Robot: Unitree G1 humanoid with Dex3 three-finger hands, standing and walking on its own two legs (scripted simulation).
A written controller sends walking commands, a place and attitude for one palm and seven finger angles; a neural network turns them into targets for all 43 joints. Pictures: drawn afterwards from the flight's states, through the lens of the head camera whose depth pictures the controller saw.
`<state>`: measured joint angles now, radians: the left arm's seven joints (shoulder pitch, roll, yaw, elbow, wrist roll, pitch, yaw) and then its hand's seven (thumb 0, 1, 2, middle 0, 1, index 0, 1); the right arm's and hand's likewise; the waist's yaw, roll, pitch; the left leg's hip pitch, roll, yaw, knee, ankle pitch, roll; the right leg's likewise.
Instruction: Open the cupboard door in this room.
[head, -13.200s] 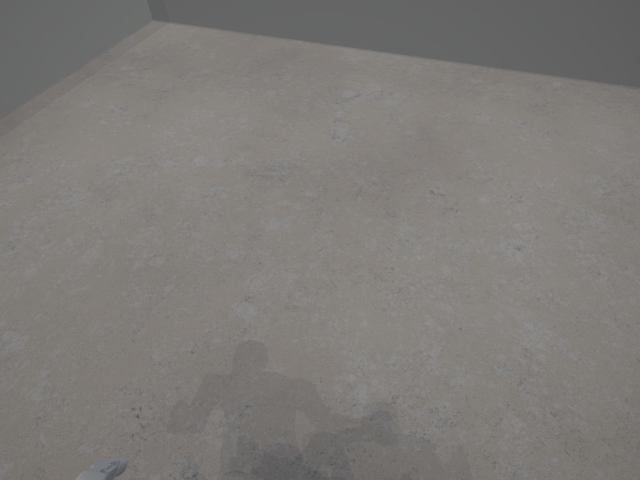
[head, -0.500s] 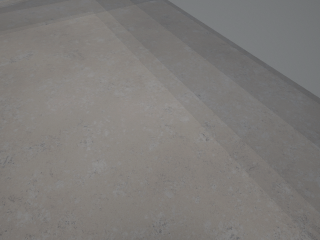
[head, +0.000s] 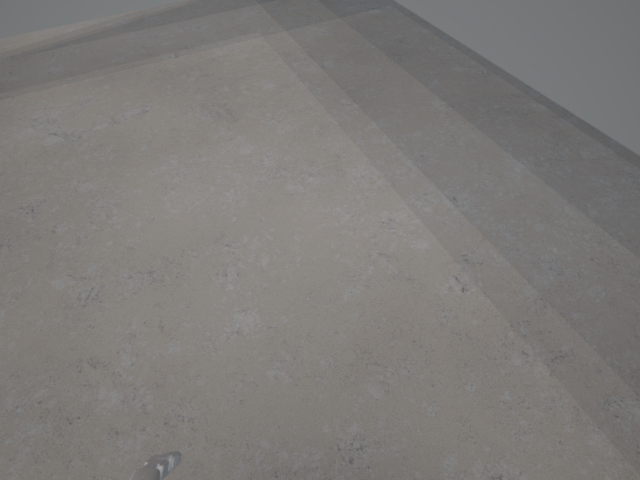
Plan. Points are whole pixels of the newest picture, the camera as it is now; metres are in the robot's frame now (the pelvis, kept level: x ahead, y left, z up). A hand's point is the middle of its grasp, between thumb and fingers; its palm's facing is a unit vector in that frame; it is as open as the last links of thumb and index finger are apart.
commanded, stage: turn or walk to find it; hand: left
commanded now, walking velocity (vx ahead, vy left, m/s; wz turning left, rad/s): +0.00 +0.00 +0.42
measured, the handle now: out of the picture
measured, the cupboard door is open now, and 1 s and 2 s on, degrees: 0 0 0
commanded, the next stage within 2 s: none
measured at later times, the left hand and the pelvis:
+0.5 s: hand out of the picture -0.07 +0.22 -0.18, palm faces +0.31 -0.92 -0.24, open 7.3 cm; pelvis -0.04 +0.02 -0.01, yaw +15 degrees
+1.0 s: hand out of the picture -0.04 +0.22 -0.15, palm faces +0.43 -0.86 -0.27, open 7.4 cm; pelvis -0.06 -0.01 +0.00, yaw +26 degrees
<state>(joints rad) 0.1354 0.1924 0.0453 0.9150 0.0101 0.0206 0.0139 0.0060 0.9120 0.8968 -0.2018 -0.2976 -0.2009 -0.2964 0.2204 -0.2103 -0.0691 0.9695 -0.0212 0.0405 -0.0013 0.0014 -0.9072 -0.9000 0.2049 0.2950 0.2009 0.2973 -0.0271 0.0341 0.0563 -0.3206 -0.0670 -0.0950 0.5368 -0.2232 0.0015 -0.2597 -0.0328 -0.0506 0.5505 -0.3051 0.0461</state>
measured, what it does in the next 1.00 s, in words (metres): steps on the spot, turning left: left foot, then right foot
